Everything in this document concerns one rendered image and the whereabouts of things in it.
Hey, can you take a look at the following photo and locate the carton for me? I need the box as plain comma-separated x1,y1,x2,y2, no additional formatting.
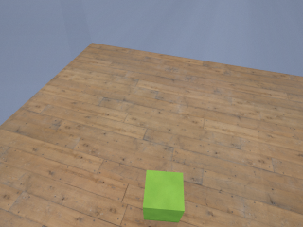
143,170,185,223

